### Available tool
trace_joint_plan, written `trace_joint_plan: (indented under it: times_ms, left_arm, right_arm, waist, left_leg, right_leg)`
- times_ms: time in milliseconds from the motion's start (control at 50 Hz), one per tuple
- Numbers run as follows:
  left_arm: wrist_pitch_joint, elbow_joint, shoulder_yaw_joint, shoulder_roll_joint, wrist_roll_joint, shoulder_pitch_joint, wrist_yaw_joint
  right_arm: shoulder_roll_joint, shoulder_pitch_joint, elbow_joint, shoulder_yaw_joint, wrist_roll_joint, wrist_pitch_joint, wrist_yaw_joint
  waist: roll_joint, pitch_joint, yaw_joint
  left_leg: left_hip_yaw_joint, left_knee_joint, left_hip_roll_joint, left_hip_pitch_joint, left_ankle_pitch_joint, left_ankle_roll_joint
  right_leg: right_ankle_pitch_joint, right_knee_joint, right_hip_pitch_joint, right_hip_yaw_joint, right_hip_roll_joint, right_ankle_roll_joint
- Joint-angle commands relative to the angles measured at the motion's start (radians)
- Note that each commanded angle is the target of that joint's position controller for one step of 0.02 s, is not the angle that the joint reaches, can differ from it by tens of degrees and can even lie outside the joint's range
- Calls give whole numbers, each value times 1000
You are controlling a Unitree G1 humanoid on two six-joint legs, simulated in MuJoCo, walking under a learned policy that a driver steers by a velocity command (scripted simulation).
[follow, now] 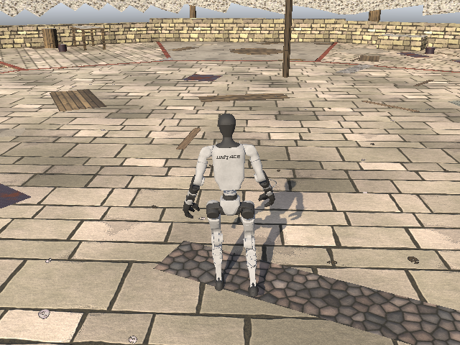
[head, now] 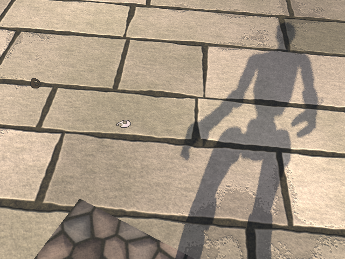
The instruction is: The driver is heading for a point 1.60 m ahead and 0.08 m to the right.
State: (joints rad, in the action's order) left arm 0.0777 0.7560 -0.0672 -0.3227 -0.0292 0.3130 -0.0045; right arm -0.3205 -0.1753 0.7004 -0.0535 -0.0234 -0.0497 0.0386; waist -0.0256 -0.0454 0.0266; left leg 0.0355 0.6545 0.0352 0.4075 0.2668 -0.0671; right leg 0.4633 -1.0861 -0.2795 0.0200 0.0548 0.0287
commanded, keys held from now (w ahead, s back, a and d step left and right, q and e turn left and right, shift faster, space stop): w+q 0.26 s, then w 0.14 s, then w+e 0.60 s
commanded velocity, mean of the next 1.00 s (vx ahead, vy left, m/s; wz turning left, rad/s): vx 0.49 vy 0.00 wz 0.05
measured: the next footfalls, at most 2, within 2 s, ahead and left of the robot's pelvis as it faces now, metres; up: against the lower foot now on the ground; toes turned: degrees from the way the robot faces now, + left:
right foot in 0.42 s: +0.44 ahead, -0.07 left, +0.00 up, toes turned +15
left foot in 0.88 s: +0.63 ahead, +0.20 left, +0.00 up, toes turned +0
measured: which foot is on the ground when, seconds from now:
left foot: down 0.00-0.44, up 0.46-0.86, down 0.88-1.00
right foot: up 0.00-0.40, down 0.42-0.88, up 0.90-1.00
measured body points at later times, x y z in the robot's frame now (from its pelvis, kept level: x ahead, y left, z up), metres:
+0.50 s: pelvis +0.29 +0.00 +0.00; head +0.32 +0.01 +0.45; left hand +0.44 +0.29 -0.07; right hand +0.38 -0.28 -0.12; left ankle +0.09 +0.08 -0.64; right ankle +0.40 -0.08 -0.72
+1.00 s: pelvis +0.55 +0.09 +0.02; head +0.57 +0.11 +0.46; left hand +0.61 +0.38 -0.11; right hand +0.73 -0.17 -0.06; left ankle +0.59 +0.20 -0.72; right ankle +0.47 -0.05 -0.64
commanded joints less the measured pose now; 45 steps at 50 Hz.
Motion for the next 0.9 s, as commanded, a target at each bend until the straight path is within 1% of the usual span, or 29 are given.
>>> trace_joint_plan:
  times_ms: [20, 40, 60, 100, 160, 220, 280, 340, 360, 380, 400, 420, 440, 460, 480, 500, 520, 540, 560, 600, 640, 680, 720, 780, 820, 840, 860, 880, 900]
  left_arm:
    - [63, -138, -19, -125, 18, -117, -1]
    - [59, -136, -23, -122, 30, -98, 1]
    - [52, -132, -24, -119, 36, -93, 6]
    - [37, -129, -21, -100, 46, -96, 9]
    - [30, -165, -7, -61, 49, -210, 7]
    - [38, -192, 9, -28, 37, -329, 19]
    - [50, -210, 9, -37, 25, -400, 36]
    - [59, -205, 1, -58, 26, -395, 47]
    - [60, -201, -4, -67, 26, -376, 46]
    - [62, -192, -13, -85, 28, -332, 42]
    - [63, -168, -30, -113, 29, -231, 34]
    - [62, -145, -41, -147, 37, -79, 28]
    - [56, -119, -62, -227, 52, 65, 26]
    - [50, -68, -56, -186, 26, 130, 40]
    - [46, -77, -33, -112, 3, 74, 39]
    - [36, -89, -23, -90, 8, 2, 35]
    - [28, -91, -16, -80, 20, -39, 35]
    - [28, -94, -14, -78, 29, -58, 33]
    - [26, -97, -11, -73, 33, -66, 30]
    - [25, -89, -12, -75, 21, -61, 25]
    - [23, -78, -23, -111, 9, -47, 15]
    - [15, -67, -33, -136, 6, -25, 6]
    - [4, -53, -37, -147, 3, 19, 0]
    - [-9, -41, -39, -145, -6, 63, -6]
    - [-18, -43, -40, -143, -4, 61, -7]
    - [-22, -45, -36, -126, -1, 56, -7]
    - [-23, -52, -24, -91, 5, 54, -5]
    - [-20, -74, 2, -19, 25, 58, -2]
    - [-10, -110, 19, 30, -6, 180, -3]
  right_arm:
    - [-141, -129, -39, -35, 12, -23, -8]
    - [-135, -94, -55, -30, 27, -23, -12]
    - [-129, -76, -67, -29, 29, -23, -16]
    - [-135, -81, -66, -31, 21, -26, -27]
    - [-147, -133, -38, -37, 8, -25, -45]
    - [-155, -184, -13, -43, 0, -17, -57]
    - [-149, -235, 15, -43, -9, -9, -62]
    - [-136, -257, 37, -42, -3, 3, -68]
    - [-137, -257, 42, -45, 1, 7, -69]
    - [-140, -251, 41, -46, 3, 11, -67]
    - [-134, -239, 38, -42, 7, 14, -64]
    - [-114, -216, 18, -30, 19, 16, -60]
    - [-40, -332, 8, -6, 21, 7, -57]
    - [-28, -384, 20, 7, 3, -5, -53]
    - [-117, -277, 5, -12, -11, -14, -48]
    - [-132, -155, -26, -13, -9, -23, -45]
    - [-117, -74, -47, -11, 10, -36, -43]
    - [-108, -71, -54, -14, 25, -43, -41]
    - [-91, -86, -51, -10, 28, -47, -37]
    - [-56, -104, -46, 0, 33, -47, -34]
    - [-29, -35, -74, 15, 43, -48, -34]
    - [-15, 49, -91, 25, 40, -55, -28]
    - [-26, 115, -103, 22, 30, -62, -21]
    - [-60, 156, -121, 7, 18, -68, -19]
    - [-85, 134, -120, -8, 12, -72, -21]
    - [-97, 81, -107, -18, 13, -73, -25]
    - [-123, -6, -92, -34, 19, -75, -33]
    - [-184, -158, -79, -51, 32, -72, -43]
    - [-254, -210, -51, -69, 40, -52, -37]
  waist:
    - [56, 49, -80]
    - [95, 46, -45]
    - [106, 40, -34]
    - [81, 30, -24]
    - [65, -7, -52]
    - [91, -15, -95]
    - [96, -17, -116]
    - [120, -10, -107]
    - [135, -6, -97]
    - [149, 20, -73]
    - [150, 94, -16]
    - [142, 234, 61]
    - [-66, 415, 50]
    - [-267, 467, 43]
    - [-145, 299, 58]
    - [-55, 167, 53]
    - [21, 61, 33]
    - [0, 42, 1]
    - [-19, 43, -21]
    - [-44, 54, -42]
    - [-51, 31, -29]
    - [-47, 21, -1]
    - [-49, 24, 25]
    - [-59, 30, 25]
    - [-75, 36, -4]
    - [-75, 53, -36]
    - [-63, 103, -83]
    - [67, 240, -142]
    - [376, 338, -82]
  left_leg:
    - [-580, -435, -296, -421, 177, -208]
    - [-519, -444, -266, -345, 89, -199]
    - [-480, -462, -242, -309, 19, -201]
    - [-395, -479, -211, -265, -122, -205]
    - [-316, -474, -169, -238, -242, -182]
    - [-290, -457, -138, -204, -228, -146]
    - [-335, -419, -164, -257, -218, -136]
    - [-372, -359, -212, -371, -298, -120]
    - [-379, -332, -223, -403, -373, -113]
    - [-372, -273, -215, -427, -529, -102]
    - [-340, -150, -177, -427, -693, -83]
    - [-302, 55, -136, -332, -671, -56]
    - [-234, 423, -2, 1, -332, 15]
    - [-224, 639, 85, 219, 290, 51]
    - [-239, 705, 9, 323, 256, 42]
    - [-189, 677, -39, 335, 173, 37]
    - [-156, 604, -69, 328, 119, 36]
    - [-155, 535, -98, 286, 78, 40]
    - [-150, 490, -109, 244, 66, 49]
    - [-122, 373, -114, 204, 70, 71]
    - [-96, 217, -106, 173, 17, 99]
    - [-86, 58, -81, 97, -143, 111]
    - [-88, -40, -49, 32, -280, 121]
    - [-122, -128, -38, -27, -297, 112]
    - [-121, -161, -42, -92, -240, 87]
    - [-111, -190, -46, -173, -213, 67]
    - [-125, -211, -80, -309, -179, 38]
    - [-299, -213, -264, -535, -96, -26]
    - [-728, -324, -459, -738, 152, -167]
  right_leg:
    - [-126, -99, -514, 74, 52, -54]
    - [-177, -45, -442, 83, 67, -53]
    - [-206, -9, -406, 77, 66, -43]
    - [-268, 65, -386, 51, 47, -15]
    - [-431, 279, -395, 37, 13, 27]
    - [-565, 469, -315, 20, -35, 39]
    - [-601, 567, -284, 35, -52, 22]
    - [-553, 613, -267, 44, -47, -15]
    - [-500, 617, -246, 34, -51, -31]
    - [-441, 625, -183, 11, -69, -54]
    - [-452, 655, -34, -23, -85, -88]
    - [-469, 601, 224, 37, -4, -149]
    - [-382, 570, 631, 412, 221, -309]
    - [-172, 738, 736, 772, 334, -385]
    - [-33, 783, 624, 720, 302, -340]
    - [-78, 806, 472, 584, 255, -307]
    - [-199, 840, 321, 489, 208, -292]
    - [-306, 854, 245, 450, 182, -291]
    - [-378, 871, 203, 417, 152, -291]
    - [-448, 893, 154, 349, 122, -298]
    - [-486, 912, 85, 292, 109, -301]
    - [-462, 914, 25, 244, 75, -271]
    - [-441, 900, 9, 244, 69, -248]
    - [-344, 846, 50, 305, 91, -212]
    - [-315, 786, 70, 345, 101, -186]
    - [-318, 731, 57, 343, 80, -167]
    - [-333, 611, 18, 313, 30, -136]
    - [-171, 314, -97, 227, -40, -97]
    - [143, 22, -389, 111, -131, -56]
